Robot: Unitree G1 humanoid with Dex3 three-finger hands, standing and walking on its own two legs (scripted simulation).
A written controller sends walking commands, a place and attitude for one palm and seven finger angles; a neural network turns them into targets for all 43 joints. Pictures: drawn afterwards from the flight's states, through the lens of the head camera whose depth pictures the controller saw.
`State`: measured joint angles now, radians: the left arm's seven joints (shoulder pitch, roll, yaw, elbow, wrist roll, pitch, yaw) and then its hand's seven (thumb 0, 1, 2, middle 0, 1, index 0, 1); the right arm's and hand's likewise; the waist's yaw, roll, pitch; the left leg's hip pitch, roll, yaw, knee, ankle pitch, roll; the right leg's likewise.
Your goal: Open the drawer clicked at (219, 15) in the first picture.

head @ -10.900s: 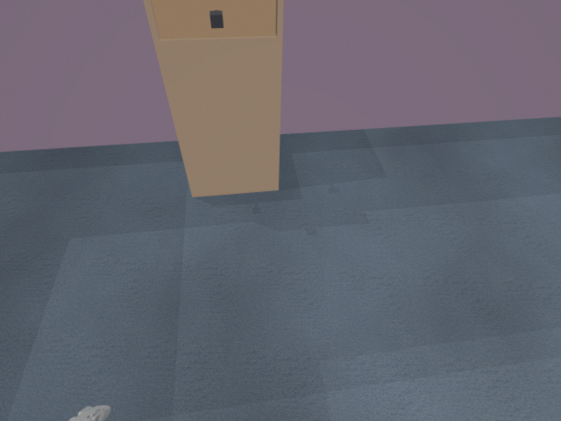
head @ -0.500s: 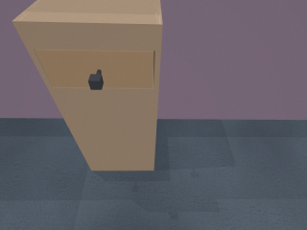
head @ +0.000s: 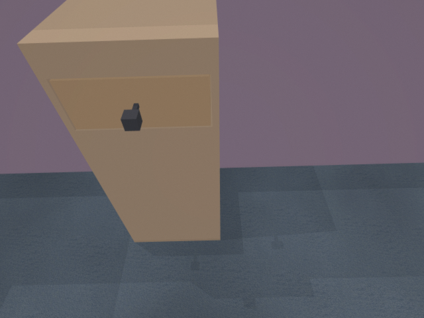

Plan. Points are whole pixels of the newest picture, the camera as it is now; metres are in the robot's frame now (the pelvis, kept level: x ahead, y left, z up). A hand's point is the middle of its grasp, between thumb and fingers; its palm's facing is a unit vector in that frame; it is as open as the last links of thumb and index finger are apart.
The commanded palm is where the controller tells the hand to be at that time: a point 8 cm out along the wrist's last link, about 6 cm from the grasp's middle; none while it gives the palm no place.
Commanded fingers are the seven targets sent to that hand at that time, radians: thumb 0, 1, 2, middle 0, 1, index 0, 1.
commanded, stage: raise the hand with hooked fingers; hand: left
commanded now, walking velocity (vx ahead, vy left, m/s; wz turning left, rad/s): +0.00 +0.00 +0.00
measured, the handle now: (133, 115) +0.56 +0.24 +0.07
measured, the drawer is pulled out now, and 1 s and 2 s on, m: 0.00 0.00 0.00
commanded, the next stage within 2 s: move the hooked fingers above the handle in 1.94 s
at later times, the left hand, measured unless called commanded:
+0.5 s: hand (114, 305) +0.16 +0.19 -0.04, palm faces -0.05 -0.13 -0.99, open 8.8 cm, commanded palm +0.16 +0.21 +0.03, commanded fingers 0.00 0.34 0.66 -0.24 -0.66 -0.24 -0.66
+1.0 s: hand (88, 228) +0.25 +0.24 +0.07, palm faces +0.08 -0.09 -0.99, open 11.8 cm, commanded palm +0.22 +0.23 +0.13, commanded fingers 0.00 -0.24 0.41 -0.28 -1.03 -0.28 -1.03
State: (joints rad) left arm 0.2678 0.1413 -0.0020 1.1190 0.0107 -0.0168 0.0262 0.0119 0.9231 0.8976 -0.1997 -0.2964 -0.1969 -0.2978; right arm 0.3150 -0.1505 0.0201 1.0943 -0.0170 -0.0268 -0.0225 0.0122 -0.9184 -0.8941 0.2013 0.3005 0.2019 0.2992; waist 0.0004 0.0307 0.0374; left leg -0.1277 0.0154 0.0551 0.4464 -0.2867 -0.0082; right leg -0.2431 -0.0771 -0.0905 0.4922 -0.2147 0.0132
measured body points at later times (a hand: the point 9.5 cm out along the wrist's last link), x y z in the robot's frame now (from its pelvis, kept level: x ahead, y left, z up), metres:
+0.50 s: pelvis -0.01 -0.02 -0.03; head +0.02 -0.04 +0.42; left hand +0.15 +0.20 +0.01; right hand +0.25 -0.26 -0.08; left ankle -0.03 +0.12 -0.74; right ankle +0.03 -0.13 -0.74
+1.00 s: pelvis +0.01 +0.00 -0.01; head +0.03 -0.03 +0.44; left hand +0.24 +0.24 +0.12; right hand +0.19 -0.22 -0.12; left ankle -0.03 +0.12 -0.74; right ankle +0.03 -0.13 -0.74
